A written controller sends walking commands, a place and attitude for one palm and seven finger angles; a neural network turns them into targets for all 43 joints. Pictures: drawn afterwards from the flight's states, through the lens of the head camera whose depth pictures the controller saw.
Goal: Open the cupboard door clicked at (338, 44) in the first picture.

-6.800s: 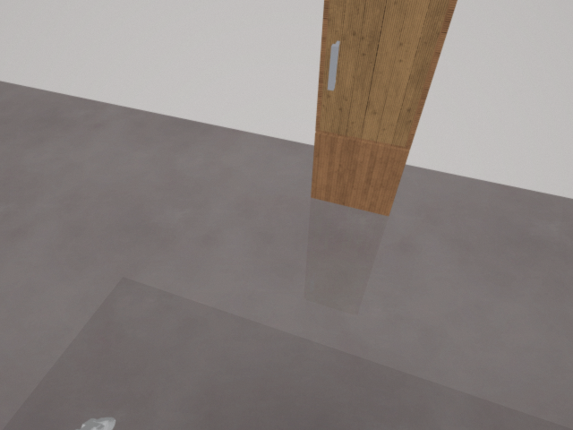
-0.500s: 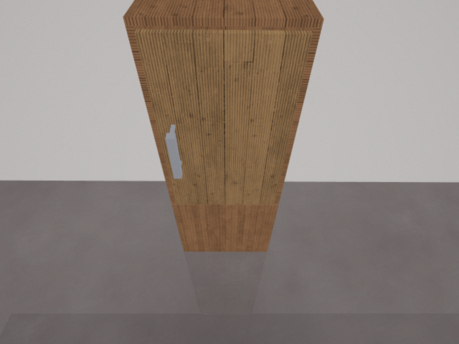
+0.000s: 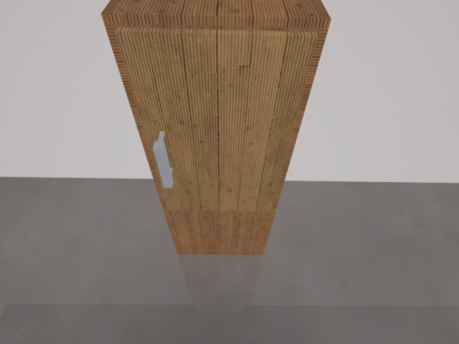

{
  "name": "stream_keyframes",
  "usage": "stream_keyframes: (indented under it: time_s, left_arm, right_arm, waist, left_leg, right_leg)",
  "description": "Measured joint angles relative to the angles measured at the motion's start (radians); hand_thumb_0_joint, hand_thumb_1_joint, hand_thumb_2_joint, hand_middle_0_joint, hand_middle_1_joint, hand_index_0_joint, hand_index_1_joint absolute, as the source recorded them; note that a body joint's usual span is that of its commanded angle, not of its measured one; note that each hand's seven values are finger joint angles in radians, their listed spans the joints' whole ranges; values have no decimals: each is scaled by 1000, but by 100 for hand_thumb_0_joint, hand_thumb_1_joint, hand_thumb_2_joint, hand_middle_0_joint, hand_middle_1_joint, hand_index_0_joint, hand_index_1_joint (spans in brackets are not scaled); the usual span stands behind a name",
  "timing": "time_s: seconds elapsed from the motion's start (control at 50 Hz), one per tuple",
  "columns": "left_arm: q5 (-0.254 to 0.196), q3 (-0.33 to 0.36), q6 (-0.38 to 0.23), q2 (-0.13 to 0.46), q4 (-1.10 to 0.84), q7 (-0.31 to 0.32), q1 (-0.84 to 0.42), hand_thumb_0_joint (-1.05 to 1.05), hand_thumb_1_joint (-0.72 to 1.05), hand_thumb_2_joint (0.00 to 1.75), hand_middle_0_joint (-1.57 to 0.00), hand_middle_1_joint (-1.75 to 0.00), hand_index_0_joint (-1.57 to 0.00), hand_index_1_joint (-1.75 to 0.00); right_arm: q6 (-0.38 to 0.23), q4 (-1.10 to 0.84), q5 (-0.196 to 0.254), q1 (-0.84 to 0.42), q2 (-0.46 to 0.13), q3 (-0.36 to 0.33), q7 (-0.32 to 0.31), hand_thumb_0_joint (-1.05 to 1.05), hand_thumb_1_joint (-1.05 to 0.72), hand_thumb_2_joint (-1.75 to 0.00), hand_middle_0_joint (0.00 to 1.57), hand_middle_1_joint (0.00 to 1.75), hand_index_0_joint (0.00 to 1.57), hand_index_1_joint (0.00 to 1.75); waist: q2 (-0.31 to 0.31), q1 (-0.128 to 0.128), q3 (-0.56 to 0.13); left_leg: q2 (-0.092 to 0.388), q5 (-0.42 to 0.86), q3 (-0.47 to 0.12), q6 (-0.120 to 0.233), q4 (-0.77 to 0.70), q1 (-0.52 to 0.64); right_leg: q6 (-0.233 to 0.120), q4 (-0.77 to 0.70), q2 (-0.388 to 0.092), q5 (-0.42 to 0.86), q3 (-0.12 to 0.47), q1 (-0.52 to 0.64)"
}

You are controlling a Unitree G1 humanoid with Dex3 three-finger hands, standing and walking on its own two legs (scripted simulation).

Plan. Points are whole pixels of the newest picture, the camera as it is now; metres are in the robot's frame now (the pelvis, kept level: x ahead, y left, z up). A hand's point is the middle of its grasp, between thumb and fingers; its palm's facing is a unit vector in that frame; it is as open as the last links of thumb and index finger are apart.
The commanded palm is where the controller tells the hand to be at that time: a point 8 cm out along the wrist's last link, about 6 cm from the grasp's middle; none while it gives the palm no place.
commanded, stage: come to a stop and stand still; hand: left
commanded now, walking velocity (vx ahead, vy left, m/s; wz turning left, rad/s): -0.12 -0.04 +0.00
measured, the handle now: (165, 160) +0.53 +0.20 -0.06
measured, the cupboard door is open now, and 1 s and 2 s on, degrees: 0 0 0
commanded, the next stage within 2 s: look again from close up in 0.82 s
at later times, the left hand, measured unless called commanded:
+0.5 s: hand out of the picture -0.01 +0.17 -0.17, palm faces +0.04 -0.98 -0.20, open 7.3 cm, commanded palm none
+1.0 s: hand out of the picture -0.03 +0.18 -0.17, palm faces +0.00 -0.97 -0.23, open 7.3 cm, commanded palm none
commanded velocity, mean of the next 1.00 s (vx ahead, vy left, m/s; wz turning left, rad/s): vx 0.00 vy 0.00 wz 0.00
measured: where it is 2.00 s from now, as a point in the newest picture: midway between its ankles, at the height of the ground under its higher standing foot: outside the picture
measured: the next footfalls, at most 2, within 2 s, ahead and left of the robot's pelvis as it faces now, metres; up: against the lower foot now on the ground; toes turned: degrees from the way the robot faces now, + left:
none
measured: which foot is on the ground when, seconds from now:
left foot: down 0.00-1.00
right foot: down 0.00-1.00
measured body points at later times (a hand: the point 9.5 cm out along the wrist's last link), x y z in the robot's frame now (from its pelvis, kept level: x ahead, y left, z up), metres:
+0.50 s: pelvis -0.03 -0.01 +0.00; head -0.01 +0.00 +0.45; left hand -0.01 +0.22 -0.16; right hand +0.03 -0.23 -0.15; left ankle -0.02 +0.11 -0.73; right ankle -0.09 -0.10 -0.73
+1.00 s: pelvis -0.04 +0.00 +0.00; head -0.03 -0.01 +0.45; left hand -0.03 +0.23 -0.15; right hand -0.05 -0.22 -0.16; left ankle -0.02 +0.11 -0.73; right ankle -0.09 -0.10 -0.73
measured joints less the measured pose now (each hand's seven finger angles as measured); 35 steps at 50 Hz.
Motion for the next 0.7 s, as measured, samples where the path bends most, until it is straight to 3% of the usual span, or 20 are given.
stream_keyframes:
  time_s: [0.12, 0.16, 0.22, 0.3, 0.36, 0.46, 0.54, 0.6, 0.7]
  left_arm:
    - [11, 15, -11, 23, -71, 2, -49, 1, 91, 90, -20, -30, -20, -30]
    - [15, 13, -18, 35, -91, 4, -56, 1, 91, 90, -20, -30, -20, -30]
    - [20, 5, -17, 33, -100, 5, -66, 1, 91, 90, -20, -30, -20, -30]
    - [9, -2, -3, 35, -97, 0, -57, 1, 91, 90, -20, -30, -20, -30]
    - [3, -2, 15, 40, -78, -2, -57, 1, 91, 90, -20, -30, -20, -30]
    - [3, -13, 1, 28, -49, -12, -50, 1, 91, 90, -20, -30, -20, -30]
    - [3, -21, -5, 26, -23, -16, -30, 1, 91, 90, -20, -30, -20, -30]
    - [7, -34, -19, 10, -27, 2, -8, 1, 91, 90, -20, -30, -20, -30]
    - [3, -42, -15, 6, -35, -4, 4, 1, 91, 90, -20, -30, -20, -30]
  right_arm:
    - [16, -44, -3, -26, -8, -19, 3, 0, -92, -90, 20, 30, 20, 30]
    - [24, -55, -2, -30, -10, -22, 8, 0, -92, -90, 20, 30, 20, 30]
    - [37, -60, 2, -51, -20, -25, 16, 0, -91, -90, 20, 30, 20, 30]
    - [27, -60, 0, -67, -16, -12, 25, 0, -91, -90, 20, 30, 20, 30]
    - [16, -53, -5, -63, 1, 2, 27, 0, -91, -90, 20, 30, 20, 30]
    - [15, -35, -3, -68, -8, 10, 25, 0, -92, -90, 20, 30, 20, 30]
    - [12, -23, -2, -67, -10, 13, 25, 0, -92, -90, 20, 30, 20, 30]
    - [20, -56, 0, -57, -29, 10, 36, 0, -92, -90, 20, 30, 20, 30]
    - [16, -87, -6, -8, -41, 11, 40, 0, -92, -90, 20, 30, 20, 30]
  waist:
    - [5, -7, 7]
    - [-6, -6, 1]
    - [8, -2, 9]
    - [6, -6, 13]
    - [-28, 6, 2]
    - [-12, 12, -11]
    - [-8, 6, -22]
    - [25, -4, -21]
    - [45, -18, -15]
  left_leg:
    - [3, 53, 17, -4, 50, -65]
    - [-9, -32, 5, -6, 131, -113]
    - [-11, -125, -29, -6, 214, -162]
    - [-5, 44, -26, -4, 62, -119]
    - [-18, 23, -9, -4, 52, -100]
    - [-13, 64, -17, -9, -20, -76]
    - [-12, 98, -17, -12, -72, -57]
    - [10, 83, -25, -14, -18, -100]
    - [-2, 65, -29, -3, 24, -118]
  right_leg:
    - [-21, -28, -6, 6, -7, -24]
    - [-38, -44, -15, -28, -5, -23]
    - [-31, -44, -5, -61, -11, -21]
    - [-25, 1, 8, -76, -18, -20]
    - [-14, -1, -7, -72, -4, -11]
    - [-22, -92, 3, -18, -12, 24]
    - [-23, -141, 8, 15, -12, 40]
    - [-23, -141, 28, 27, -19, 23]
    - [-21, -81, 14, -2, -23, 0]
